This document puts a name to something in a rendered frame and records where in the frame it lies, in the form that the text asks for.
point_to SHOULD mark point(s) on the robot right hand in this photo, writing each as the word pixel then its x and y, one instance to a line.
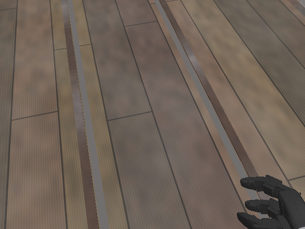
pixel 286 213

